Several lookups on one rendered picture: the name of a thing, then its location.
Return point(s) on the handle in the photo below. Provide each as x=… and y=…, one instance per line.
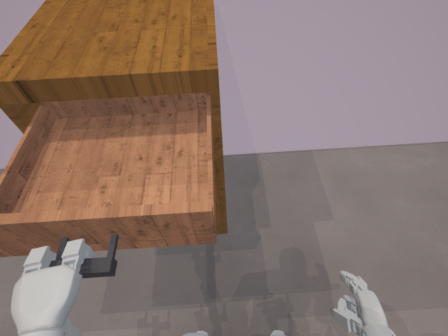
x=93, y=267

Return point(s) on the left robot hand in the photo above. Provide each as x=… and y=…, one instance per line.
x=44, y=296

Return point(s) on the drawer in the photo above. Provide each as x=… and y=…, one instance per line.
x=138, y=167

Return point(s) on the right robot hand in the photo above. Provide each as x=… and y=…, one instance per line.
x=363, y=310

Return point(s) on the cabinet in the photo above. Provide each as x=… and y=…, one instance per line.
x=102, y=49

